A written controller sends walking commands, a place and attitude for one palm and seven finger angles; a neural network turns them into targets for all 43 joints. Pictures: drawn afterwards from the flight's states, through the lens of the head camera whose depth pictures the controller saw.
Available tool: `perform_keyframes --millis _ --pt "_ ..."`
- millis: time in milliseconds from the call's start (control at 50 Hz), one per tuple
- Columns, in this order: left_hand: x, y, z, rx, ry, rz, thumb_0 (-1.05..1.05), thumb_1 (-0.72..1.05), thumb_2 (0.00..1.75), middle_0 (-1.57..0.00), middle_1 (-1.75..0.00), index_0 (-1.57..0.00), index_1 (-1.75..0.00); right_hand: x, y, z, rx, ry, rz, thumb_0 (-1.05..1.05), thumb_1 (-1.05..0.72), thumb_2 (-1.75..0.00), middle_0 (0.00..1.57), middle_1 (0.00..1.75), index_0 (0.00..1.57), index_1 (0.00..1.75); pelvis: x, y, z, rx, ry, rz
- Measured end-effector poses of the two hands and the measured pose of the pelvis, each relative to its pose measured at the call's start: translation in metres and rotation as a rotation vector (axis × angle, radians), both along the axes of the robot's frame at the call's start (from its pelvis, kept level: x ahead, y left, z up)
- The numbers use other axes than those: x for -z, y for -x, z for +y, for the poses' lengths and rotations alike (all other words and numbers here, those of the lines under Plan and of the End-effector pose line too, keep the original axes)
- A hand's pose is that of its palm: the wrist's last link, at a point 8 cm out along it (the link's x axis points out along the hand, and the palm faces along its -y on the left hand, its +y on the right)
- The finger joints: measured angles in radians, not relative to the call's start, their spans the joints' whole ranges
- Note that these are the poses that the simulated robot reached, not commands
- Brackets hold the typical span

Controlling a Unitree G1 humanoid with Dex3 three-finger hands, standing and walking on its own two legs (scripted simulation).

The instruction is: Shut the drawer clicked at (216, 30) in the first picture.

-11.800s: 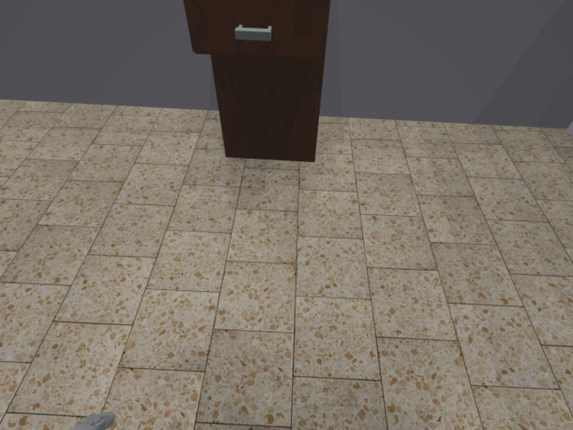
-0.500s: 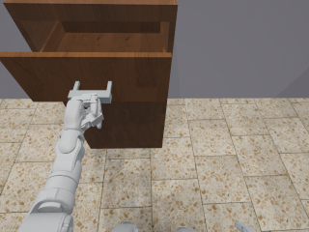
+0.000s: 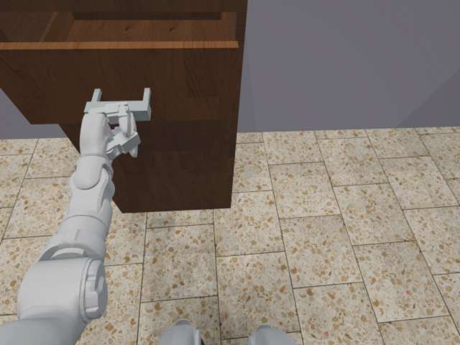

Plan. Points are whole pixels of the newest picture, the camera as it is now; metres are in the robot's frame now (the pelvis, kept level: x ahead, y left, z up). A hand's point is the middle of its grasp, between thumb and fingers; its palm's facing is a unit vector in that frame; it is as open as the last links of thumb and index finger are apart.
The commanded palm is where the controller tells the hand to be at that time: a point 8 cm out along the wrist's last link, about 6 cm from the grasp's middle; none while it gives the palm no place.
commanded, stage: push the drawer shut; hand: left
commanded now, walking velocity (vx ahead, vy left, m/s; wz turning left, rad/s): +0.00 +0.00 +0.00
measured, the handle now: (120, 102) +0.54 +0.19 +0.08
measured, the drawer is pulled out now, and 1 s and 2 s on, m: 0.11 0.00 0.00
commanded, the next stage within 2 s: pull the fist back off the drawer in 1.16 s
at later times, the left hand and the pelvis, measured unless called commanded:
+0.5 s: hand (137, 107) +0.53 +0.16 +0.08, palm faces +0.04 -1.00 -0.03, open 2.9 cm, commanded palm +0.52 +0.20 +0.08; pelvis +0.00 +0.00 -0.01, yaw -1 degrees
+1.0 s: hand (137, 91) +0.57 +0.16 +0.08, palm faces +0.04 -1.00 -0.03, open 2.8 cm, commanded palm +0.58 +0.19 +0.08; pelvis +0.01 +0.01 -0.02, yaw -1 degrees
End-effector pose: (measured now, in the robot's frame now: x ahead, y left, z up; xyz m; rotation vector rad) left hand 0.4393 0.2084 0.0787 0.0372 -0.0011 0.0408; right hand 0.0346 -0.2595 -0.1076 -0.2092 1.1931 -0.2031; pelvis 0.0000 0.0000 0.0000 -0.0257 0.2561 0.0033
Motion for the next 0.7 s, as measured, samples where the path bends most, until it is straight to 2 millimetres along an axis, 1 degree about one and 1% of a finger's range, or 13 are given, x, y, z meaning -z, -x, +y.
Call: perform_keyframes --millis 120,380,540,700 --pt "0.0 -0.015 -0.002 -0.003 0.0 0.004 -0.05 0.78 0.94 -1.4 -1.6 -1.4 -1.6 0.002 0.017 -0.001 0.02 0.003 0.048 0.0 -0.91 -0.9 0.2 0.3 0.2 0.3 0.003 0.001 -0.001 0.004 0.003 0.02" --pt "-0.002 -0.05 0.0 -0.001 0.003 0.022 -0.04 0.76 0.93 -1.4 -1.6 -1.4 -1.6 0.0 0.049 -0.001 0.061 0.022 0.129 0.0 -0.91 -0.9 0.2 0.3 0.2 0.3 0.008 0.0 0.0 0.013 0.014 0.068" --pt "-0.003 -0.07 0.002 -0.002 0.007 0.028 -0.03 0.75 0.91 -1.4 -1.6 -1.4 -1.6 -0.003 0.061 0.004 0.074 0.029 0.181 0.0 -0.91 -0.9 0.2 0.3 0.2 0.3 0.01 -0.003 0.004 0.014 0.022 0.097" --pt "-0.003 -0.087 0.001 -0.011 0.009 0.026 -0.02 0.75 0.92 -1.4 -1.6 -1.4 -1.6 -0.003 0.069 0.011 0.079 0.024 0.228 0.0 -0.91 -0.9 0.2 0.3 0.2 0.3 0.012 -0.007 0.008 0.012 0.028 0.122"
